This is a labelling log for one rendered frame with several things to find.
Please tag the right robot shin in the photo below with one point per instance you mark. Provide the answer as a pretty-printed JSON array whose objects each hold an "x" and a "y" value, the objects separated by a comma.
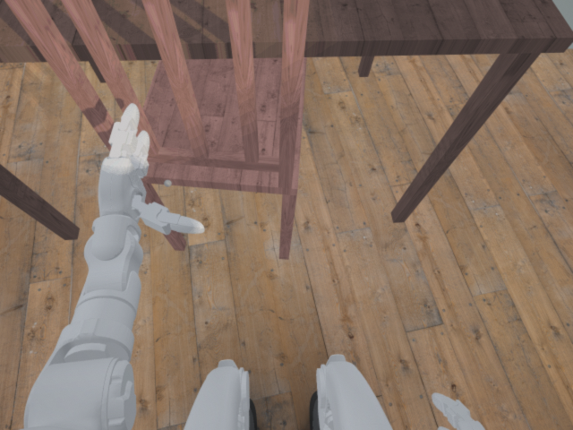
[{"x": 325, "y": 419}]

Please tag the left robot upper arm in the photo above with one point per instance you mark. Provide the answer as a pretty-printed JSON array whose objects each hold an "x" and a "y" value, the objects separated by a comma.
[{"x": 93, "y": 394}]

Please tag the left robot forearm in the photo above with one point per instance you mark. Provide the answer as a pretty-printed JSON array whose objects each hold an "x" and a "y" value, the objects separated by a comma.
[{"x": 103, "y": 319}]

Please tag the robot left hand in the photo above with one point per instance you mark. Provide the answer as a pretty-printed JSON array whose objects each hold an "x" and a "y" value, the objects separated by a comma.
[{"x": 120, "y": 180}]

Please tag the table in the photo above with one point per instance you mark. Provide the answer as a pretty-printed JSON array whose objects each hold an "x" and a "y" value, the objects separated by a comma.
[{"x": 518, "y": 30}]

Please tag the robot left thigh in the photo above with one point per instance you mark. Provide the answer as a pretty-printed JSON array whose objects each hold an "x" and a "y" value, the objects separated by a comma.
[{"x": 223, "y": 396}]

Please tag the chair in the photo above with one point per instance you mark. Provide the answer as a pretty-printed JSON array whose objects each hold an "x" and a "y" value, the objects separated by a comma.
[{"x": 231, "y": 124}]

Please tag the robot right hand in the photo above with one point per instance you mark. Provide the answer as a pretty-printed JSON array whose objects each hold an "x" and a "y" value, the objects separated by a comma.
[{"x": 457, "y": 413}]

